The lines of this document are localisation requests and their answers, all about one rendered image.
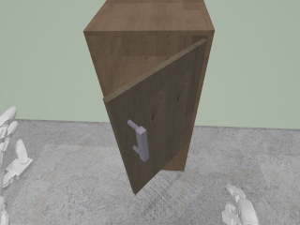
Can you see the robot right hand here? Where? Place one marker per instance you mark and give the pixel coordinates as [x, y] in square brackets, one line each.
[240, 213]

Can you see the robot left hand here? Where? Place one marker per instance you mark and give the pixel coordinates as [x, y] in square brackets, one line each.
[20, 165]

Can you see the cupboard door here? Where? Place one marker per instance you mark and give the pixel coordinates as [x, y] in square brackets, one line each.
[162, 101]

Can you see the left robot forearm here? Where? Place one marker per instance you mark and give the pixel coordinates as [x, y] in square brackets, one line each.
[4, 218]

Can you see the handle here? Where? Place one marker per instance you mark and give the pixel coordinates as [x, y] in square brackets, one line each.
[141, 135]

